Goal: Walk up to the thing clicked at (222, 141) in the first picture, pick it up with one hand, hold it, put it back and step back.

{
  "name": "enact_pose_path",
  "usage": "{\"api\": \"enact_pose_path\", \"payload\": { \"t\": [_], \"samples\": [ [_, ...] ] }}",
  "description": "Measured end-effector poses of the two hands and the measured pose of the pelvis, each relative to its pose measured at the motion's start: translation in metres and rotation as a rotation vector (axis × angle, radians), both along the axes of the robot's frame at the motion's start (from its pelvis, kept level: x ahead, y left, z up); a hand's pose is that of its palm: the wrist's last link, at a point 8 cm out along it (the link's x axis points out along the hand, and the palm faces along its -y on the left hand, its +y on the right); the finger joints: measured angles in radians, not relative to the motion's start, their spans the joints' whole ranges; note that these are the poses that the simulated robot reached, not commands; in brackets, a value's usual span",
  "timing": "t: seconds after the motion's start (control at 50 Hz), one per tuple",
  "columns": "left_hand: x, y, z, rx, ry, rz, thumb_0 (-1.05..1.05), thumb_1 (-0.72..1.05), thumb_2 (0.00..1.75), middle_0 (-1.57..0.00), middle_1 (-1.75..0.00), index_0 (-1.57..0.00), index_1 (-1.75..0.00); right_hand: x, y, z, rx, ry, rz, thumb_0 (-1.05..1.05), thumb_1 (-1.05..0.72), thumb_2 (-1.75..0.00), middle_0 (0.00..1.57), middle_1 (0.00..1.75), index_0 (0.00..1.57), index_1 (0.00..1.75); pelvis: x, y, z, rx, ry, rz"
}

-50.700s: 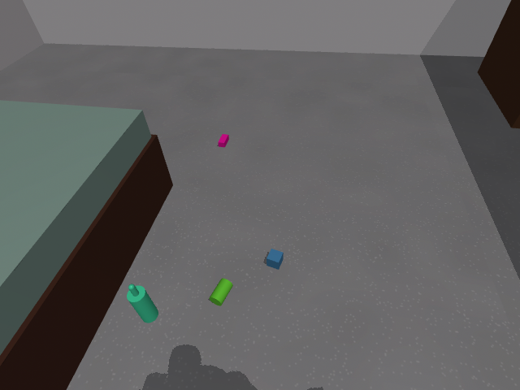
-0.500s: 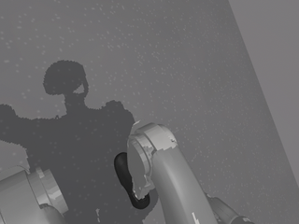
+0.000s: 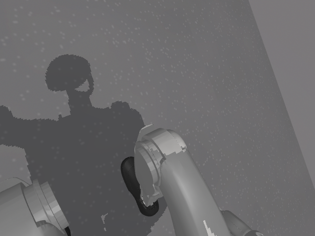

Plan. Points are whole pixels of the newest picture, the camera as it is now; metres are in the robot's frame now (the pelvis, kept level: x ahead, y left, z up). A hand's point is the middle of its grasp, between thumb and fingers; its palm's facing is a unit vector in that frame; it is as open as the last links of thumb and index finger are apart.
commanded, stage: close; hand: left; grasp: from above
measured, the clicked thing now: out of the picture +0.48 +0.38 -0.29
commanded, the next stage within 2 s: settle in 1.28 s
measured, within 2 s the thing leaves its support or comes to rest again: leaves its support in 1.62 s
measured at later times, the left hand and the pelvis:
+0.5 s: hand out of the picture +0.46 +0.37 -0.25, palm faces -0.44 -0.11 -0.89, open 9.1 cm; pelvis +0.00 +0.00 +0.00, yaw +0 degrees
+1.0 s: hand out of the picture +0.46 +0.36 -0.25, palm faces -0.43 -0.12 -0.89, open 7.3 cm; pelvis +0.00 +0.00 +0.00, yaw +0 degrees
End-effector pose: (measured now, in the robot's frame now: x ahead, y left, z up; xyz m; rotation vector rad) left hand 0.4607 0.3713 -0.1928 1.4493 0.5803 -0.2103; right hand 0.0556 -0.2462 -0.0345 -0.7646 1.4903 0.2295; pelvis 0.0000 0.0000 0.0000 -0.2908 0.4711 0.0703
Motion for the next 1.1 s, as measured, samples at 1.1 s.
{"api": "enact_pose_path", "payload": {
  "t": [1.1],
  "samples": [
    [0.003, -0.003, 0.004, 0.01, -0.05, -0.017, 0.0, 0.47, 0.17, -0.83, -0.35, -0.87, -0.3, 0.002, -0.003, 0.003, -0.019, -0.028, 0.009, 0.0, -0.89, -0.9, 0.2, 0.3, 0.2, 0.3, -0.001, 0.001, -0.002, -0.001, -0.004, -0.006]
  ]
}}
